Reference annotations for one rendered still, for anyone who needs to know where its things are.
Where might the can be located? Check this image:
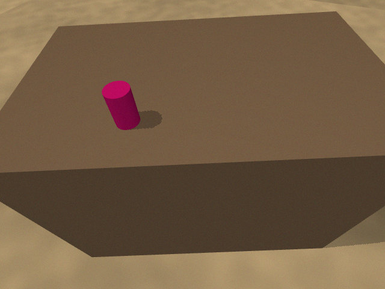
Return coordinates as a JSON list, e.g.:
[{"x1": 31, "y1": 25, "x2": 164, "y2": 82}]
[{"x1": 102, "y1": 81, "x2": 140, "y2": 130}]

